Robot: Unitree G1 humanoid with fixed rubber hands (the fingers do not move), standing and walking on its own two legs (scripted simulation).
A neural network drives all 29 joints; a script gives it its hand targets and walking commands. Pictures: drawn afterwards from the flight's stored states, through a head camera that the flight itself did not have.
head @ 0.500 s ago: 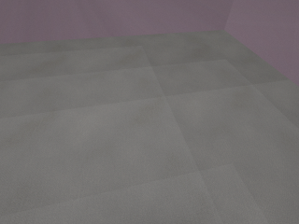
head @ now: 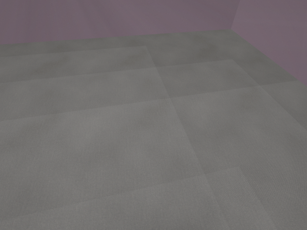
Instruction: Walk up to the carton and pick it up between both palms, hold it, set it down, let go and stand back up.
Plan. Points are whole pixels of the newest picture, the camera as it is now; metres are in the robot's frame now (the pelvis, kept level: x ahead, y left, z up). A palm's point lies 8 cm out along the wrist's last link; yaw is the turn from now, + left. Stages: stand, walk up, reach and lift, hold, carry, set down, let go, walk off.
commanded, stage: walk up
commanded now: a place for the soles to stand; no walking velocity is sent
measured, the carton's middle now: out of the picture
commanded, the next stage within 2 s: none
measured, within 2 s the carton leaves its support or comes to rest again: neither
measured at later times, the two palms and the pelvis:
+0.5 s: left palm out of the picture -0.01 +0.40 -0.13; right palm out of the picture +0.03 -0.17 -0.11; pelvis -0.08 +0.09 -0.01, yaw +19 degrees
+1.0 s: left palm out of the picture -0.26 +0.37 -0.08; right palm out of the picture +0.05 -0.11 -0.13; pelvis -0.18 +0.08 +0.00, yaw +41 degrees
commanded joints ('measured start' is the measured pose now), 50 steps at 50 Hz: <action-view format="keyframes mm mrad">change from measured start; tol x32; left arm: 1 -97 240 67 -117 4 -24 19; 50 -137 372 89 -382 36 -35 46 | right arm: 1 -77 -256 -70 -108 -8 -13 -10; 50 -132 -313 -56 -334 -23 90 148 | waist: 1 -16 14 103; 16 -42 -180 -35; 21 -66 418 -1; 50 5 -121 14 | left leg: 1 -149 47 -118 52 261 38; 8 -266 79 -121 878 -285 -57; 18 54 5 46 38 -48 -24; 21 -66 318 -554 -169 389 240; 31 57 142 -386 51 632 201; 37 -426 -94 -188 451 -345 -41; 50 -416 83 -72 677 -108 -136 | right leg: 1 -6 -111 24 42 179 -70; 6 -58 -527 295 -148 278 -368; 15 -11 -320 -75 -9 106 -179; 23 -409 -14 18 767 -464 -7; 34 67 50 -21 16 69 -59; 38 13 -511 418 -311 -209 -212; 50 24 -352 -43 -203 -256 -186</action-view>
